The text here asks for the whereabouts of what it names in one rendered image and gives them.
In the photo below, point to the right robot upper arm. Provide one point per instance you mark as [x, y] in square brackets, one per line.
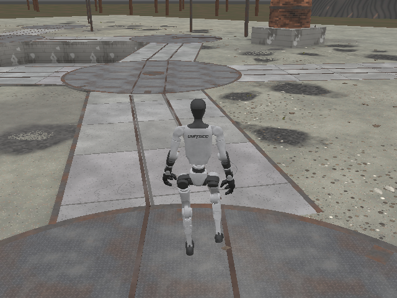
[220, 142]

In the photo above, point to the robot right forearm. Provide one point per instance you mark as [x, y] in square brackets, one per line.
[227, 168]

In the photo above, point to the left robot thigh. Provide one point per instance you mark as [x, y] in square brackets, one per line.
[183, 184]

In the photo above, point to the left robot upper arm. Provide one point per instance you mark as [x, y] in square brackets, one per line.
[175, 142]

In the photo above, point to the robot right foot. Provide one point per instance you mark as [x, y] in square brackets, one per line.
[219, 238]

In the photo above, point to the robot left forearm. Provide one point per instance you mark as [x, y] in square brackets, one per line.
[169, 165]

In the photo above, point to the right robot hand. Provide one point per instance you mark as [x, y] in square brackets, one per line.
[230, 186]

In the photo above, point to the left robot hand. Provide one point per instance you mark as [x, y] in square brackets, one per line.
[171, 176]

